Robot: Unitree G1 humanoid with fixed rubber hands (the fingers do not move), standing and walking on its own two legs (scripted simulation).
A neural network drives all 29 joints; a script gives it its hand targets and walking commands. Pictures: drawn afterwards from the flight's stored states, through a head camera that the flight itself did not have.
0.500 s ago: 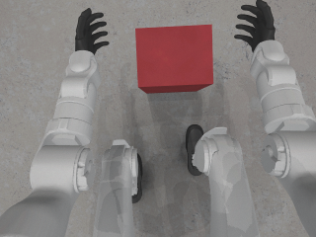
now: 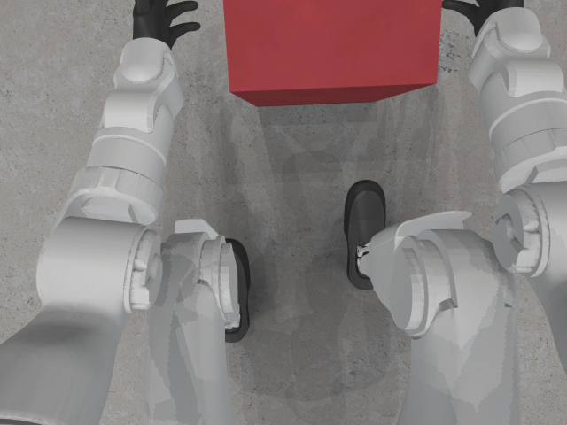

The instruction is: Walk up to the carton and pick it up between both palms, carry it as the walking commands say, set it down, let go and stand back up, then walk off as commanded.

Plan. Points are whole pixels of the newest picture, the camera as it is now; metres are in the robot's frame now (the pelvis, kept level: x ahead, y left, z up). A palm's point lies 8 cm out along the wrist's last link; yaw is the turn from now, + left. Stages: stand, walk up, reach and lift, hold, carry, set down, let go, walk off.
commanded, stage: reach and lift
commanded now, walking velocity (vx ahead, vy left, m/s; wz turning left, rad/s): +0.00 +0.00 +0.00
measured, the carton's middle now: (320, 36) +0.52 -0.08 -0.25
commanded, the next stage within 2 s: none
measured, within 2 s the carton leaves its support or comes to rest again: leaves its support in 1.42 s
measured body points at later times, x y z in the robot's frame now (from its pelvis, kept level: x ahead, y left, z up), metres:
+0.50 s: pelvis -0.01 +0.01 -0.01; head +0.36 -0.04 +0.24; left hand +0.55 +0.10 -0.19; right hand +0.52 -0.25 -0.20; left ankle +0.08 +0.13 -0.35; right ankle +0.16 -0.13 -0.35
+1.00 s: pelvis -0.01 +0.00 -0.01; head +0.36 -0.05 +0.23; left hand +0.55 +0.07 -0.19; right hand +0.53 -0.23 -0.20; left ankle +0.08 +0.13 -0.35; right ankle +0.16 -0.13 -0.35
